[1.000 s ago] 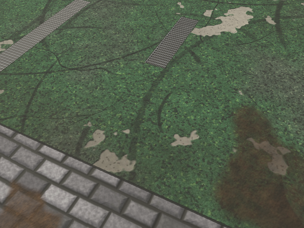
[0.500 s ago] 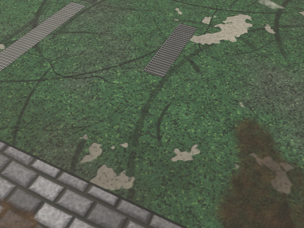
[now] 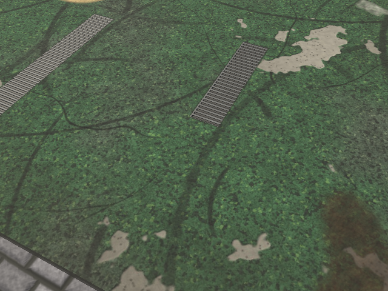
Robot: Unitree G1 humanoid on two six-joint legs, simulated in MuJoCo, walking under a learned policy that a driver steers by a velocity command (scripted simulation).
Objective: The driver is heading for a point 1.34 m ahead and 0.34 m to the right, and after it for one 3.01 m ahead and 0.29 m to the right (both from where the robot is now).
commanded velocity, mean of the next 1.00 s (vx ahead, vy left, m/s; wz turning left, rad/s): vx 0.30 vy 0.00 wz -0.33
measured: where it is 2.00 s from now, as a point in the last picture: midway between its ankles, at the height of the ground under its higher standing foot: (239, 274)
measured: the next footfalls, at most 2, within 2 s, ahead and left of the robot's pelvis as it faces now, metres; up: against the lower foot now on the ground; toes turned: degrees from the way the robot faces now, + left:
left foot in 0.38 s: +0.38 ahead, +0.11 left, +0.00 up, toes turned +1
right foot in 0.88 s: +0.42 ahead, -0.09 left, +0.00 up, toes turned -24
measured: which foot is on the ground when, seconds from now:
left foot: up 0.00-0.36, down 0.38-0.88, up 0.90-1.00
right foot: down 0.00-0.38, up 0.40-0.86, down 0.88-1.00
